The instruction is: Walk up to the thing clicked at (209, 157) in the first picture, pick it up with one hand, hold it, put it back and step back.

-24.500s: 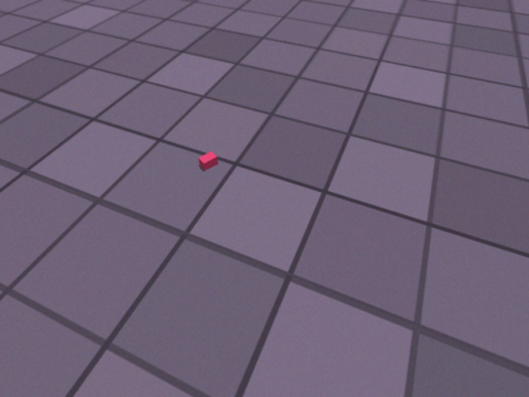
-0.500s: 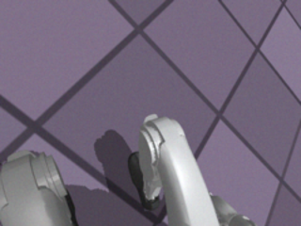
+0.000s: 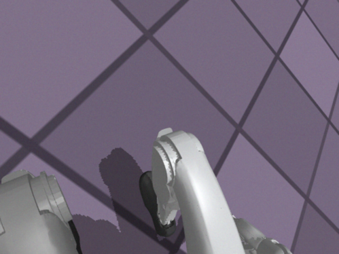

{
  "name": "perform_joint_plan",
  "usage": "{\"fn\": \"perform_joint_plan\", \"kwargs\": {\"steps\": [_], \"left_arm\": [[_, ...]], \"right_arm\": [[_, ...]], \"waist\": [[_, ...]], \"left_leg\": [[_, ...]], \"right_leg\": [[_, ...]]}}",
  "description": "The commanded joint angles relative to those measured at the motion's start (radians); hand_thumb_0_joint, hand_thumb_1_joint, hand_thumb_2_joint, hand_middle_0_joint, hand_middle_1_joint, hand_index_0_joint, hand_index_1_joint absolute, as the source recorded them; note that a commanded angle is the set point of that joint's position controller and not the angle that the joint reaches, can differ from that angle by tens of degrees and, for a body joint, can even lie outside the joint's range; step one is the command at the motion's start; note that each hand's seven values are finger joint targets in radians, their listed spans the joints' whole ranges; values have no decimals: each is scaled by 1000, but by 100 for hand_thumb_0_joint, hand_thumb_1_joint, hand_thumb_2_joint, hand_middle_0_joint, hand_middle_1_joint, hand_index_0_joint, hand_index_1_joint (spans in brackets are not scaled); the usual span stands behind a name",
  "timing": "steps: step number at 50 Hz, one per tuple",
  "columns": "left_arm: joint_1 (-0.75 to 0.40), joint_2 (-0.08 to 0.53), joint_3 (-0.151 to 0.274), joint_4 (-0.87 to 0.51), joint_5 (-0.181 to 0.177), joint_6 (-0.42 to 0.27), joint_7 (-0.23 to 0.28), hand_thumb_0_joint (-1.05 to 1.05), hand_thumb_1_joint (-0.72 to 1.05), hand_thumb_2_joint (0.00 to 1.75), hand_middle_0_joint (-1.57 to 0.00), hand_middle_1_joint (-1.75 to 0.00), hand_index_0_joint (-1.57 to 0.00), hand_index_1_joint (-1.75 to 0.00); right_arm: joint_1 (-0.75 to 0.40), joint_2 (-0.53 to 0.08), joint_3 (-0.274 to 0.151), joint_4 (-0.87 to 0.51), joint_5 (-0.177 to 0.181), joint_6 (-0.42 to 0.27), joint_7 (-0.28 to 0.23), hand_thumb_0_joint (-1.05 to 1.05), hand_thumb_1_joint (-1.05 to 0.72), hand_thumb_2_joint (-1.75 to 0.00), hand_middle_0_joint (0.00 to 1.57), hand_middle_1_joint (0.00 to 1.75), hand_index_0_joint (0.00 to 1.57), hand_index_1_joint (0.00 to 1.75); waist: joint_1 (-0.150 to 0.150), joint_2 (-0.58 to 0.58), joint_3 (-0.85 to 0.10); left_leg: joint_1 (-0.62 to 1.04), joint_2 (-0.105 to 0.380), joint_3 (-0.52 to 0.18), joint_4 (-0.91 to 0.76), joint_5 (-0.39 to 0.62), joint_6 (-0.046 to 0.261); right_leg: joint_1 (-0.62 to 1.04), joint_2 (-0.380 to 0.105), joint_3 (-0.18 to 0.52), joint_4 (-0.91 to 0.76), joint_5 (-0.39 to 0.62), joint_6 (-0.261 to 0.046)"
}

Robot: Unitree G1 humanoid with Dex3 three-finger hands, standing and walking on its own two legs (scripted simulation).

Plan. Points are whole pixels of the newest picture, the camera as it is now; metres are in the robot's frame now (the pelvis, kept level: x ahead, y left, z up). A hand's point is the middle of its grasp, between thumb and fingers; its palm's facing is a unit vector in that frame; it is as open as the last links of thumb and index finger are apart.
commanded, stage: close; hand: left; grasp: from above
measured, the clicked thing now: out of the picture +0.43 +0.34 -0.26
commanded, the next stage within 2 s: settle in 1.22 s
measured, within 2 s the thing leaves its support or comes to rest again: leaves its support in 1.56 s
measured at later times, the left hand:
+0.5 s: hand out of the picture +0.42 +0.34 -0.24, palm faces -0.42 -0.19 -0.89, open 10.1 cm
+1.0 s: hand out of the picture +0.42 +0.34 -0.23, palm faces -0.41 -0.18 -0.89, open 8.6 cm
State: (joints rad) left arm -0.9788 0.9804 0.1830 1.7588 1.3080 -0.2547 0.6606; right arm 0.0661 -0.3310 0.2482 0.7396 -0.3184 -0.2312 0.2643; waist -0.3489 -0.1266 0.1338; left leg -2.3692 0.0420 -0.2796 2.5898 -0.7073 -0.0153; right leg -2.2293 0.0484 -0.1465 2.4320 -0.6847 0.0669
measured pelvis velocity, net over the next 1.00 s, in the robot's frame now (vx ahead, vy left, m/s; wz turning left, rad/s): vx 0.00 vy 0.00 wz -0.01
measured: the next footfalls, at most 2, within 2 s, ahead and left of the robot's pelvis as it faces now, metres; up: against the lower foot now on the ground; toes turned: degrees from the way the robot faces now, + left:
none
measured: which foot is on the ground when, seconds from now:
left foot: down 0.00-1.00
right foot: down 0.00-1.00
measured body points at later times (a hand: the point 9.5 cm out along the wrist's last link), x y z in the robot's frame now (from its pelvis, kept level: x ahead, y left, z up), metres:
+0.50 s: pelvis +0.00 +0.00 +0.00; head +0.26 +0.13 +0.35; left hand +0.44 +0.35 -0.19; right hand +0.07 -0.25 -0.06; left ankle +0.06 +0.13 -0.26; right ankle +0.11 -0.13 -0.26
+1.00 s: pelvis +0.00 +0.00 +0.00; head +0.25 +0.13 +0.35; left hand +0.43 +0.35 -0.18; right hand +0.06 -0.25 -0.06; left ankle +0.06 +0.13 -0.26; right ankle +0.11 -0.13 -0.26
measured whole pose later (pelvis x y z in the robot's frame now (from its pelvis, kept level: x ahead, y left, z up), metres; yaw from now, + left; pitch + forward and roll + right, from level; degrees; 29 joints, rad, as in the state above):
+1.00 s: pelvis +0.00 +0.00 +0.00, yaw -1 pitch +25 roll -14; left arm -0.98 1.01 0.16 1.75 1.28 -0.26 0.64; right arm 0.07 -0.34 0.28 0.73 -0.31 -0.26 0.28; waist -0.35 -0.13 0.16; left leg -2.36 0.04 -0.29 2.59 -0.70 -0.02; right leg -2.21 0.05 -0.16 2.42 -0.67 0.07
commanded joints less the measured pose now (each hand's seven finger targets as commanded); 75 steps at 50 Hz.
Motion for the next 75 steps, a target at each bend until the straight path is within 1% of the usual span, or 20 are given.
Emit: {"fn": "perform_joint_plan", "kwargs": {"steps": [1,2,10,12,16,18,24,25,27,30,35,38,40,43,50,66,67,70,73,75], "left_arm": [[-229,236,1,-97,-15,11,32,0,-10,72,-38,-75,-39,-74],[-240,224,-18,-119,-21,8,30,0,-9,70,-39,-74,-40,-72],[-217,231,-5,-115,-27,14,32,0,0,61,-47,-64,-48,-63],[-225,226,-11,-115,-32,11,30,0,3,60,-49,-64,-50,-62],[-229,257,9,-145,-32,13,29,0,8,56,-55,-58,-55,-57],[-216,221,-10,-113,-31,13,21,0,10,53,-56,-57,-57,-55],[-232,239,-5,-126,-39,6,13,0,20,49,-63,-51,-64,-50],[-234,232,-21,-134,-35,5,7,0,21,45,-64,-50,-66,-48],[-230,268,3,-150,-31,2,11,0,24,46,-67,-49,-68,-48],[-217,250,5,-139,-39,1,14,0,27,44,-69,-47,-71,-46],[-230,238,-19,-116,-36,-2,5,0,35,39,-75,-44,-77,-42],[-208,261,5,-121,-33,-6,12,0,41,39,-79,-43,-81,-41],[-208,240,-18,-89,-31,-6,7,0,46,39,-83,-43,-85,-41],[-205,263,-9,-105,-33,-6,9,0,52,41,-88,-43,-90,-41],[-207,225,-38,-93,-36,-6,7,0,65,42,-98,-40,-100,-38],[-212,247,-34,-110,-42,-2,5,0,88,44,-119,-32,-119,-32],[-209,245,-36,-101,-43,1,3,0,81,45,-119,-36,-120,-36],[-192,271,1,-128,-51,4,2,0,82,49,-121,-36,-121,-35],[-233,260,-14,-172,-50,18,-24,0,82,52,-121,-36,-121,-37],[-219,280,15,-217,-53,19,-30,0,84,51,-122,-37,-122,-38]], "right_arm": [[172,-317,-84,0,8,-18,1,0,-88,-90,20,30,20,30],[156,-324,-92,7,10,-23,-1,0,-88,-90,20,30,20,30],[154,-319,-82,8,15,-34,12,0,-88,-90,20,30,20,30],[163,-327,-82,10,11,-38,16,0,-88,-90,20,30,20,30],[163,-331,-84,7,16,-41,17,0,-88,-90,20,30,20,30],[166,-327,-84,4,17,-42,21,0,-89,-90,20,30,20,30],[172,-333,-80,4,21,-48,24,0,-88,-90,20,30,20,30],[173,-341,-87,-4,19,-51,24,0,-89,-90,20,30,20,30],[182,-337,-78,-1,22,-46,23,0,-89,-90,20,30,20,30],[178,-334,-83,3,21,-42,19,0,-88,-90,20,30,20,30],[175,-341,-81,-8,21,-41,17,0,-88,-90,20,30,20,30],[178,-341,-82,-6,22,-35,14,0,-88,-90,20,30,20,30],[157,-321,-59,-12,18,-38,18,0,-88,-90,20,30,20,30],[163,-344,-77,-13,20,-36,9,0,-88,-90,20,30,20,30],[159,-328,-63,-16,19,-37,10,0,-88,-90,20,30,20,30],[169,-328,-59,-21,24,-36,6,0,-89,-90,20,30,20,30],[166,-323,-54,-18,23,-37,7,0,-90,-90,20,30,20,30],[178,-334,-72,-18,27,-29,1,0,-90,-90,20,30,20,30],[179,-334,-87,-14,32,-29,4,0,-90,-90,20,30,20,30],[179,-337,-98,-14,36,-28,4,0,-90,-90,20,30,20,30]], "waist": [[-35,476,-595],[-33,489,-604],[-27,503,-601],[-41,509,-592],[-28,508,-612],[-42,509,-589],[-42,502,-586],[-46,520,-588],[-38,507,-613],[-30,508,-611],[-47,486,-564],[-30,504,-592],[-39,481,-561],[-32,489,-576],[-46,469,-564],[-36,461,-576],[-40,461,-573],[-16,502,-604],[-28,540,-614],[-4,575,-659]], "left_leg": [[493,11,135,-260,178,21],[490,11,137,-262,163,21],[507,15,133,-263,205,15],[500,14,134,-258,201,17],[506,15,129,-264,216,16],[515,15,124,-265,209,13],[510,15,122,-266,209,15],[517,15,129,-261,206,16],[519,15,129,-259,224,18],[506,17,128,-267,212,17],[478,13,131,-260,175,22],[508,16,118,-284,194,14],[488,17,116,-273,182,16],[496,15,128,-279,174,17],[482,18,123,-269,178,18],[487,17,125,-265,190,21],[485,18,126,-262,192,20],[496,16,128,-290,192,16],[532,16,123,-286,199,10],[572,17,115,-296,222,2]], "right_leg": [[291,39,-132,-208,243,-74],[291,39,-127,-211,228,-77],[308,41,-131,-204,267,-76],[309,40,-132,-205,265,-75],[322,41,-131,-208,274,-76],[296,38,-140,-194,267,-77],[306,38,-139,-202,266,-75],[305,41,-134,-207,267,-75],[335,40,-132,-209,283,-74],[331,46,-132,-221,269,-76],[302,40,-133,-217,241,-73],[308,44,-140,-213,244,-78],[296,41,-143,-205,239,-75],[311,45,-133,-224,235,-76],[308,45,-136,-222,245,-73],[324,45,-130,-228,255,-71],[331,45,-130,-226,257,-71],[343,45,-125,-236,249,-77],[302,38,-129,-209,256,-80],[291,33,-133,-201,268,-83]]}}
